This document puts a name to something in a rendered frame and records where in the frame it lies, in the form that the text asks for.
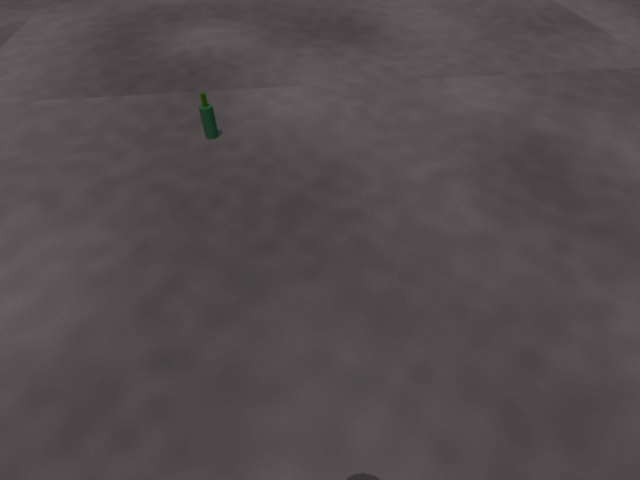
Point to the bottle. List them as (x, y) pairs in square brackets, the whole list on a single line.
[(208, 118)]

